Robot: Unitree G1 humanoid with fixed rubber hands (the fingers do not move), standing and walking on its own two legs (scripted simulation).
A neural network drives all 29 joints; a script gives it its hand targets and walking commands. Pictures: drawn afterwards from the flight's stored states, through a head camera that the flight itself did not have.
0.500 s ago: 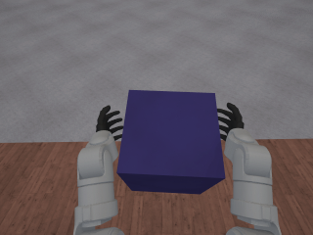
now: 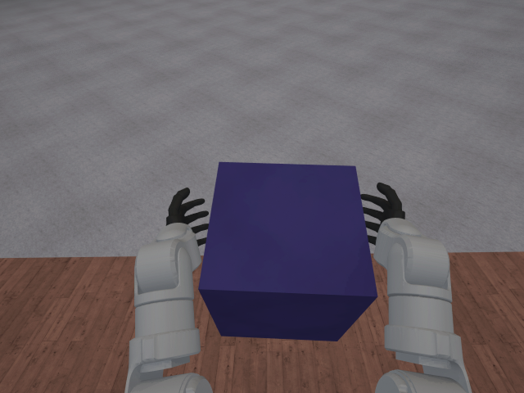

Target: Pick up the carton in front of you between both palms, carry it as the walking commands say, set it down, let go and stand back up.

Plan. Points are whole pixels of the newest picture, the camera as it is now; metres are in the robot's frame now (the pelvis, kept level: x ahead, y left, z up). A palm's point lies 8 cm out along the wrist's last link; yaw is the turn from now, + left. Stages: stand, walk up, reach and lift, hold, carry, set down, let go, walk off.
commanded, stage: carry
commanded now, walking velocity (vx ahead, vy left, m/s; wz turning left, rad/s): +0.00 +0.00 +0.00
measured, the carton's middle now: (282, 258) +0.32 +0.00 +0.03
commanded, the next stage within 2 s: none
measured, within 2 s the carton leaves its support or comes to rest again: neither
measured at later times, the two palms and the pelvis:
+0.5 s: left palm (184, 237) +0.31 +0.15 +0.11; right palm (392, 232) +0.31 -0.16 +0.11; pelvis -0.01 -0.01 +0.00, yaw +0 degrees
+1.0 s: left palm (185, 237) +0.31 +0.14 +0.11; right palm (394, 232) +0.31 -0.16 +0.11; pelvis -0.01 -0.01 +0.00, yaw +0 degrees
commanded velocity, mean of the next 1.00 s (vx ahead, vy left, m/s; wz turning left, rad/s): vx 0.00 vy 0.00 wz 0.00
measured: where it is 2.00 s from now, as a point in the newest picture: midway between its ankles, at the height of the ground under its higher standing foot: outside the picture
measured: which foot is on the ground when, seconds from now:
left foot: down 0.00-1.00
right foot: down 0.00-1.00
